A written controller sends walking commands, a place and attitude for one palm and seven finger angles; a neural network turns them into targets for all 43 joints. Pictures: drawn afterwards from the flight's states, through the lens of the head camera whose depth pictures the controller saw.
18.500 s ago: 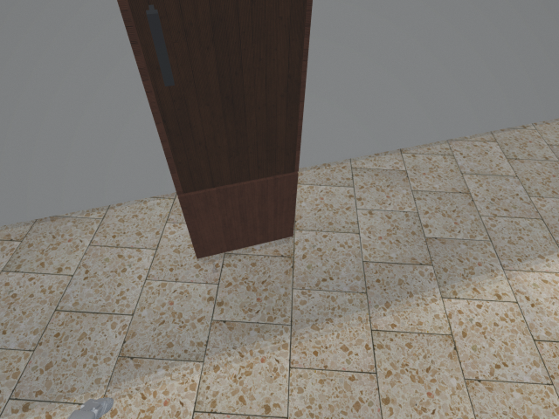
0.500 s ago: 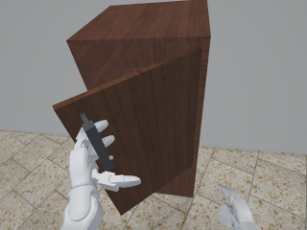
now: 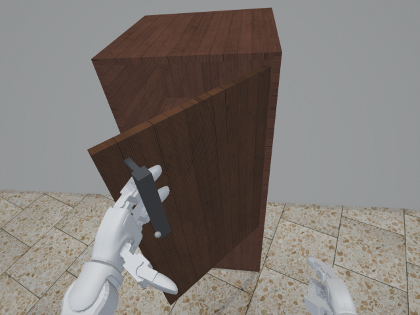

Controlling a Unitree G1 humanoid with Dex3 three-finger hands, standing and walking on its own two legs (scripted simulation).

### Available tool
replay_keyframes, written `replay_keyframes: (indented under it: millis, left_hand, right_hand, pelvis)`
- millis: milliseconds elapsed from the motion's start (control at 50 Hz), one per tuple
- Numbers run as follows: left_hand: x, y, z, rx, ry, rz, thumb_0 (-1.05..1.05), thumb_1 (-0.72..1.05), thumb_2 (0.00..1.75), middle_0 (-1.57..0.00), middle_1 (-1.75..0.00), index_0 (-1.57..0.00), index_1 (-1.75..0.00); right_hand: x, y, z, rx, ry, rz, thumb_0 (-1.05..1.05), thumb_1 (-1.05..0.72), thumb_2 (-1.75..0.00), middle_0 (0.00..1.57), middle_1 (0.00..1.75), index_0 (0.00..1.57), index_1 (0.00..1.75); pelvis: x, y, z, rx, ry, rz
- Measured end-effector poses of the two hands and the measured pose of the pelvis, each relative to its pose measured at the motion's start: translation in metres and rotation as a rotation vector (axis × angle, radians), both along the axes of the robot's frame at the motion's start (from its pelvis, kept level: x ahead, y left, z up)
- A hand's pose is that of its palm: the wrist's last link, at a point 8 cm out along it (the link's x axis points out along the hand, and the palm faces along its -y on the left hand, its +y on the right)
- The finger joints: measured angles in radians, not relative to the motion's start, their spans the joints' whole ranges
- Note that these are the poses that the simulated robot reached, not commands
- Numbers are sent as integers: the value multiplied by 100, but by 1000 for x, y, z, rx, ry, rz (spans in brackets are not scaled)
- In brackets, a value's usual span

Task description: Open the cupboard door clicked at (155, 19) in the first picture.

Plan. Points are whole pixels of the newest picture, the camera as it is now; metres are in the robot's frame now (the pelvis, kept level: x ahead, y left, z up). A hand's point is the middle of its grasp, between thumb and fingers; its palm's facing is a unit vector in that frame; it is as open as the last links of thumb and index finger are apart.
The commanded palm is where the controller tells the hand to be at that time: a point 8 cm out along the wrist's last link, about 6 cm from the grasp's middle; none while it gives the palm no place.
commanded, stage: slide the hand sideways off the handle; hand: left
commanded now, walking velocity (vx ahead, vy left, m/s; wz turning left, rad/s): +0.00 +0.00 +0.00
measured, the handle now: (147, 198) +0.27 +0.13 +0.15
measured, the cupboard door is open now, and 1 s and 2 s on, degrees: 48 44 44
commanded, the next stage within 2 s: draw the hand back to the body in 0.84 s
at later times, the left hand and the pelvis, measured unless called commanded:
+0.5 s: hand (111, 250) +0.18 +0.16 +0.14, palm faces -0.12 -0.99 +0.00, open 15.9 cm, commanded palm +0.14 +0.22 +0.15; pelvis +0.00 +0.06 +0.00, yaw -2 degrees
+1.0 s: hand (79, 271) +0.15 +0.19 +0.14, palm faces -0.09 -1.00 +0.00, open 16.3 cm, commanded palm +0.11 +0.25 +0.15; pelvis -0.02 +0.10 -0.01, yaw -1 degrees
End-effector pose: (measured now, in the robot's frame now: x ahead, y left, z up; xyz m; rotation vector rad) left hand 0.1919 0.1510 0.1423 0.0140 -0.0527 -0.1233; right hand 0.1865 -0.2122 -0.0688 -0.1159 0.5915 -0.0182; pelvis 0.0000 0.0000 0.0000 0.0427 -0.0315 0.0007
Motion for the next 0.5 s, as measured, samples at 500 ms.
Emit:
replay_keyframes:
  millis: [500]
  left_hand:
    - [-27, 65, -4, -17, 18, 4, -1, -50, 30, -25, -34, -24, -34]
  right_hand:
    - [-15, 59, 11, -14, -10, -22, 1, -90, -90, 20, 30, 20, 30]
  pelvis:
    - [-1, 59, 0, -44, 20, -38]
